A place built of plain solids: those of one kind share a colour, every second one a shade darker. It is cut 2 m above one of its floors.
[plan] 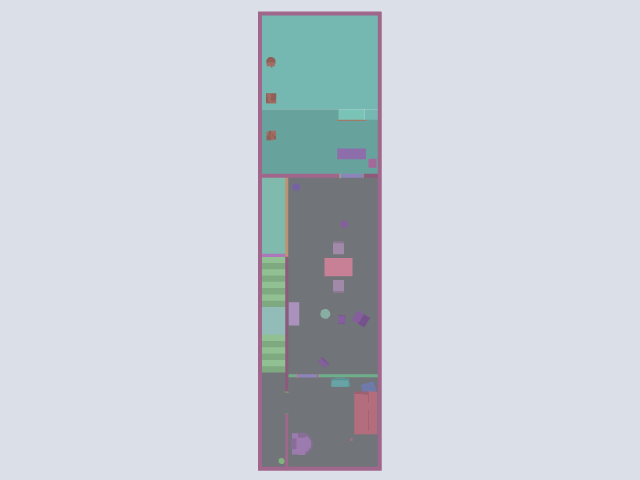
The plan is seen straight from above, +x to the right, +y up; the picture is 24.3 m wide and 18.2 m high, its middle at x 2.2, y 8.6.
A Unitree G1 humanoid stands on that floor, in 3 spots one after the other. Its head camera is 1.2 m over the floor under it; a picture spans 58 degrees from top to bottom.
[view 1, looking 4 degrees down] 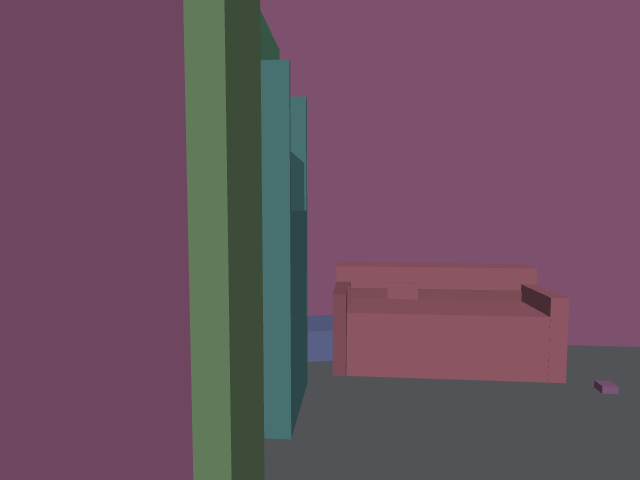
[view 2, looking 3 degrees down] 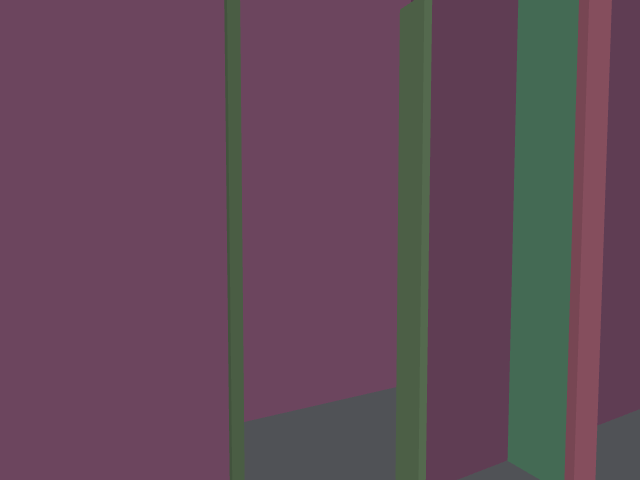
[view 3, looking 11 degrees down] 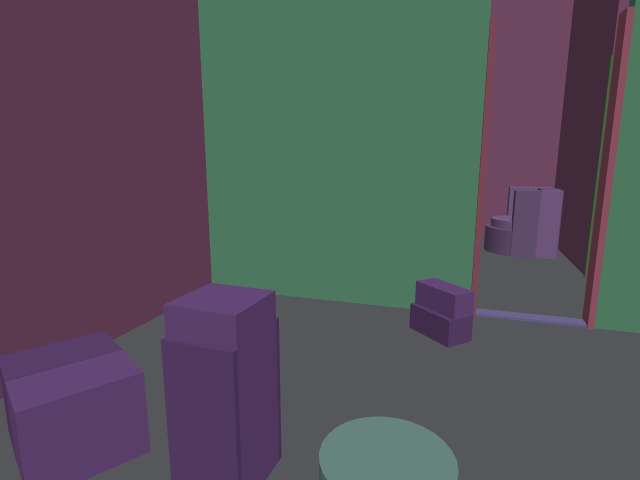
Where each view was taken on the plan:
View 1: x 0.44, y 2.68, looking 5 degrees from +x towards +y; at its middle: wall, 3.98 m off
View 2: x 2.40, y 1.60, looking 152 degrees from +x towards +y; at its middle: wall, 2.72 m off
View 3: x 2.25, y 6.86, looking -72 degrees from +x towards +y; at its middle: kitchen_wall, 3.59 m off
